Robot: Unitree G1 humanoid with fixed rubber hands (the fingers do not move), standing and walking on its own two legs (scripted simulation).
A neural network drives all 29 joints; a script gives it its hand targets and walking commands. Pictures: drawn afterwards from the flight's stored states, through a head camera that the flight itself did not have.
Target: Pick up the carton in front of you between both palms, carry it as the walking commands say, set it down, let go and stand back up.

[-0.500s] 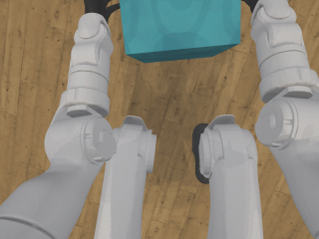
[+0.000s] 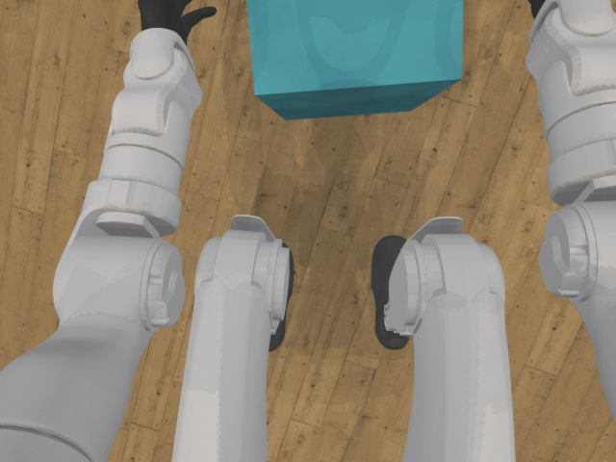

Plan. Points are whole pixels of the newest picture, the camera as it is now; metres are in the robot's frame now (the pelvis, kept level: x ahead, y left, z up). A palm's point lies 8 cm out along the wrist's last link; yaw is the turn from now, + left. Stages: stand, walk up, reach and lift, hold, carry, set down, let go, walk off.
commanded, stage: set down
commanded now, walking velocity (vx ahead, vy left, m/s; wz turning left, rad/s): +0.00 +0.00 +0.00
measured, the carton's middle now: (347, 24) +0.56 -0.03 -0.26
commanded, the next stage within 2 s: let go in 0.82 s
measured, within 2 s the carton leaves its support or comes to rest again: neither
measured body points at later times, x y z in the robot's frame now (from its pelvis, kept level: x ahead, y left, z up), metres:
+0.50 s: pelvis +0.02 +0.00 +0.14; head +0.34 -0.03 +0.45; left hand +0.54 +0.17 +0.02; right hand +0.56 -0.23 +0.02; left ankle +0.11 +0.11 -0.35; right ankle +0.12 -0.11 -0.35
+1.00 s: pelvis +0.05 -0.01 +0.27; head +0.34 -0.03 +0.62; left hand +0.52 +0.17 +0.16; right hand +0.53 -0.24 +0.16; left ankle +0.11 +0.11 -0.35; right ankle +0.12 -0.11 -0.35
